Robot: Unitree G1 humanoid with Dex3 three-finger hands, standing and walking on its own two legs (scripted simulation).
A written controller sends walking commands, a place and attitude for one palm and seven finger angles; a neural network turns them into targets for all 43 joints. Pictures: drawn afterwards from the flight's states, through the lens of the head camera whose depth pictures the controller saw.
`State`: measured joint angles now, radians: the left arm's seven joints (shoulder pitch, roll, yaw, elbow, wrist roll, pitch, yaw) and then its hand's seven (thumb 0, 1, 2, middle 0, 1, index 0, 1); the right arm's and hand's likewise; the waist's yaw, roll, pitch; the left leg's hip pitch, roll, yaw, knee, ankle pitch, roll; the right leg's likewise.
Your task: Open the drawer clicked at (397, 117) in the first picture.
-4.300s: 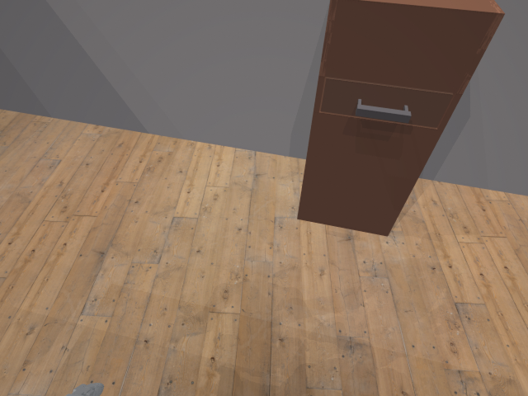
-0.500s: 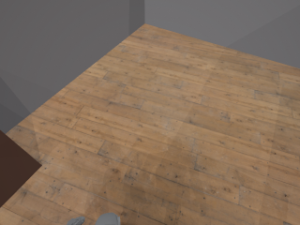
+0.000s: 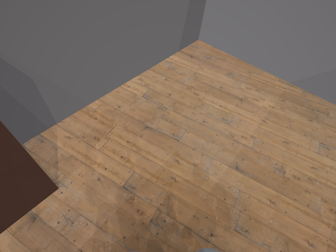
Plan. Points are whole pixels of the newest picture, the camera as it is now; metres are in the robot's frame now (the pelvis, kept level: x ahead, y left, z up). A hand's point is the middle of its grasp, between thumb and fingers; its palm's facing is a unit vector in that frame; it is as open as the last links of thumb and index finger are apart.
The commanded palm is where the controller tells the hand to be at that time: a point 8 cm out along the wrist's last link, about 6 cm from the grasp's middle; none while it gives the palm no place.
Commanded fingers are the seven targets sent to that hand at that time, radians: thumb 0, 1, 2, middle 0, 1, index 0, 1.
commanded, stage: turn to face it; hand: left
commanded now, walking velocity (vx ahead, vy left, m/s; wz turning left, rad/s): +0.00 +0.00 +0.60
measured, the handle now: out of the picture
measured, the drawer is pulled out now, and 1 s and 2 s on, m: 0.00 0.00 0.00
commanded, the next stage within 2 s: take the last steps up to it in 1.36 s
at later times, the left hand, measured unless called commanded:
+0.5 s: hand out of the picture +0.04 +0.15 -0.14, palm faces +0.31 -0.91 -0.28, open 7.4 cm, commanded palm none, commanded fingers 0.00 0.90 0.90 -0.20 -0.30 -0.20 -0.30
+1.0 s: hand out of the picture -0.06 +0.21 -0.16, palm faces +0.62 -0.74 -0.26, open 7.4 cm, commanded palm none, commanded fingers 0.00 0.90 0.90 -0.20 -0.30 -0.20 -0.30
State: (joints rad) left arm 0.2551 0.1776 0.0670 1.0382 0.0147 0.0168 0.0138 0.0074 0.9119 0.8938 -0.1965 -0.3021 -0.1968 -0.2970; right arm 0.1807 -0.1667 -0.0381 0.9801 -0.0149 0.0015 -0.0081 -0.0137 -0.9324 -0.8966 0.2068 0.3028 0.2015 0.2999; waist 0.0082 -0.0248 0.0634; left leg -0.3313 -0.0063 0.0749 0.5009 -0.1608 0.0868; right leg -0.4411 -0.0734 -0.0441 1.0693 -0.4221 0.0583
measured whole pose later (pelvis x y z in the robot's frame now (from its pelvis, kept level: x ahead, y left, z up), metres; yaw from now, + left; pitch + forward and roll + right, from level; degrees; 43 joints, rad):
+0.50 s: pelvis +0.01 -0.07 +0.00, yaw +18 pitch +0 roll +1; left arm 0.19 0.18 0.05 0.89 0.02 0.01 0.03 0.01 0.91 0.89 -0.20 -0.30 -0.20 -0.30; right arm 0.24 -0.25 -0.11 0.93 -0.02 0.08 0.03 0.00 -0.91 -0.90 0.20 0.30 0.20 0.30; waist -0.05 0.03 0.05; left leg -0.56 0.00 0.00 1.13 -0.35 -0.07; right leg -0.18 -0.08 -0.13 0.49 -0.30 0.00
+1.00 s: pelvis +0.00 -0.03 +0.00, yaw +37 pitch +0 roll -1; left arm 0.17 0.27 0.08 0.89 0.01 0.05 0.01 0.01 0.91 0.89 -0.20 -0.30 -0.20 -0.30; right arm 0.13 -0.23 -0.05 0.89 -0.02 0.03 0.01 0.00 -0.90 -0.90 0.21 0.30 0.20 0.30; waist 0.00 -0.01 0.09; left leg -0.27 -0.01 -0.03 0.52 -0.25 0.02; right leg -0.46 -0.09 -0.03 0.97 -0.43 0.10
